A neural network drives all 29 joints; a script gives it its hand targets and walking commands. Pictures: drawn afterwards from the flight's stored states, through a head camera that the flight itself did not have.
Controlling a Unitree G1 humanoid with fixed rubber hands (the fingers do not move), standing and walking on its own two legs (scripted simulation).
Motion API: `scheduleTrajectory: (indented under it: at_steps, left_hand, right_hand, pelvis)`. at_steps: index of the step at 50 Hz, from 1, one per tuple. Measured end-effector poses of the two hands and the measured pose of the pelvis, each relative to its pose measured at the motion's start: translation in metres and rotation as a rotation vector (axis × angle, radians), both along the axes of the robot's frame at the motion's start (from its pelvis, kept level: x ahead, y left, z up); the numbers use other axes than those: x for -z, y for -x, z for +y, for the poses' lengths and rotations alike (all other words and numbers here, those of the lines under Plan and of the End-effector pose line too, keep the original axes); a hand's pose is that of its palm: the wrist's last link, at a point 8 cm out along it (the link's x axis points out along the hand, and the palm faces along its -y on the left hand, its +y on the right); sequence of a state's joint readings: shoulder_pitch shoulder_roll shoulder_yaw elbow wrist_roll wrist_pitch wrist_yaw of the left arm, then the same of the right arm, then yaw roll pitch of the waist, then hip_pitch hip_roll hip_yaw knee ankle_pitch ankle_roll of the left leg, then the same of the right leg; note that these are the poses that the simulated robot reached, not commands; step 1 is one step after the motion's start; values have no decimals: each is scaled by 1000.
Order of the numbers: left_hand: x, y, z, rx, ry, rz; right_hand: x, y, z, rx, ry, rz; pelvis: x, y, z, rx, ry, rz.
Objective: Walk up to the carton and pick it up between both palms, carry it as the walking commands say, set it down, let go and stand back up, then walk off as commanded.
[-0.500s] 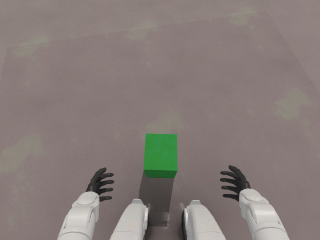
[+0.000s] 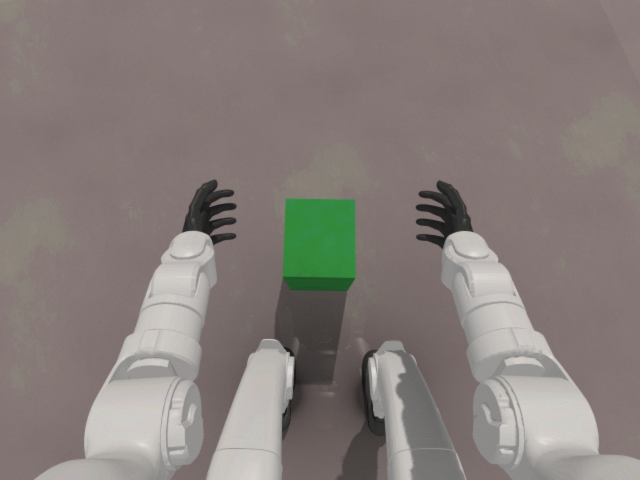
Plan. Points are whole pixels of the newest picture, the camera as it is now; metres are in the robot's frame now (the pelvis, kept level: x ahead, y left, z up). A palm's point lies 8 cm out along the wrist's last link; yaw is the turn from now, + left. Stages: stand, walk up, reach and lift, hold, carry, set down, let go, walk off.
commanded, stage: reach and lift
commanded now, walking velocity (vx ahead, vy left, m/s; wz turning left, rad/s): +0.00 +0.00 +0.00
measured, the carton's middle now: (319, 249) +0.47 +0.02 -0.55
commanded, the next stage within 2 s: none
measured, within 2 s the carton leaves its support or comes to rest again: neither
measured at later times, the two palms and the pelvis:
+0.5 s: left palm (211, 178) +0.48 +0.18 -0.13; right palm (440, 182) +0.48 -0.16 -0.14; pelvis +0.02 +0.00 -0.02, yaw +0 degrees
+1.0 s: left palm (232, 213) +0.48 +0.18 -0.28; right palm (415, 215) +0.47 -0.16 -0.28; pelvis -0.01 +0.00 -0.14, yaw -1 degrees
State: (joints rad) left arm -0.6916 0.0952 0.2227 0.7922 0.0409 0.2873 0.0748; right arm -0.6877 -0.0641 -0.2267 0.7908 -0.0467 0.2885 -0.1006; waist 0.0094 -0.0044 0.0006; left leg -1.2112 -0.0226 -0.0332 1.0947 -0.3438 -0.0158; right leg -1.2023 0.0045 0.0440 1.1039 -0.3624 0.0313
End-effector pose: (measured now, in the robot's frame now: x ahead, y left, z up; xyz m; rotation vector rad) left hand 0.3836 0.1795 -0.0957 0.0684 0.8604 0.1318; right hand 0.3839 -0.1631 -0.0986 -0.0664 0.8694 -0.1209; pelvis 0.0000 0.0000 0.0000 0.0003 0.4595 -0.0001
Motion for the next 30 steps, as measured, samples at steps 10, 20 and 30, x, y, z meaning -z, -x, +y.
scheduleTrajectory:
  at_steps: [10,20,30]
  left_hand:
    - [18,-56,1,-7,-6,-137]
    - [31,-98,1,9,0,-221]
    - [52,-100,3,3,11,-219]
  right_hand:
    - [16,-52,-4,24,11,-141]
    - [31,-91,0,11,8,-225]
    - [50,-92,2,16,1,-224]
  pelvis:
    - [10,-8,0,-2,4,163]
    - [17,-15,-2,-3,8,288]
    - [26,-20,-3,-9,10,346]
